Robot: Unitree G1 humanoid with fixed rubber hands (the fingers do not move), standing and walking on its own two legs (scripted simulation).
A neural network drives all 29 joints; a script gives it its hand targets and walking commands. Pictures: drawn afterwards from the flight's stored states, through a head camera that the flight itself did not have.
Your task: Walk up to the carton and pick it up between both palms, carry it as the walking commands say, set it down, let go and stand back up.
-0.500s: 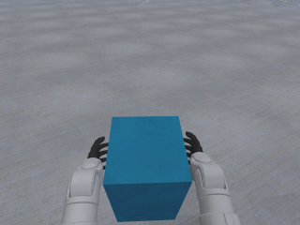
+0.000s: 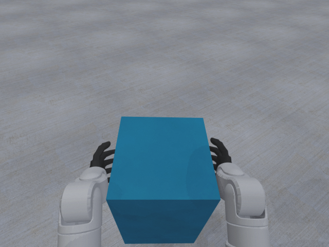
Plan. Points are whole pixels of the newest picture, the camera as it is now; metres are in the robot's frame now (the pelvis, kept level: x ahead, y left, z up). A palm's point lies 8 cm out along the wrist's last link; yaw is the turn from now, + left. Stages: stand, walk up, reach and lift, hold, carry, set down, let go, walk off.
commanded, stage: carry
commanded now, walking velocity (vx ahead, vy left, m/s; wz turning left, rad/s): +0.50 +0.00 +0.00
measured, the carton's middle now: (160, 185) +0.28 +0.00 +0.02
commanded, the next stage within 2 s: none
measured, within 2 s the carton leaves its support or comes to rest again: neither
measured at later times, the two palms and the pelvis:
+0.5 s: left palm (114, 93) +0.60 +0.15 +0.06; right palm (193, 92) +0.60 -0.13 +0.07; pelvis +0.32 +0.02 -0.01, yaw -3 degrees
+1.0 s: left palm (130, 51) +0.92 +0.11 +0.06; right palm (190, 49) +0.93 -0.16 +0.06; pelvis +0.64 -0.04 +0.00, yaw +1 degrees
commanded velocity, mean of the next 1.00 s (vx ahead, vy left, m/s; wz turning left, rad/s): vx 0.47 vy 0.00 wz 0.00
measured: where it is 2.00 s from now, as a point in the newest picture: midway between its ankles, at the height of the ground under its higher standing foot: (159, 165)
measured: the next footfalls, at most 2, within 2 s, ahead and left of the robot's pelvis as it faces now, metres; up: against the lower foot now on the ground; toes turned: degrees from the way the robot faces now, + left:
right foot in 0.02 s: +0.11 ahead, -0.10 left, +0.00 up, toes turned -10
left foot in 0.40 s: +0.42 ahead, +0.09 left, +0.00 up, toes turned +11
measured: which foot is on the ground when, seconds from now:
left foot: down 0.00-0.06, up 0.08-0.38, down 0.40-0.86, up 0.88-1.00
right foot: up 0.00-0.00, down 0.02-0.44, up 0.46-0.84, down 0.86-1.00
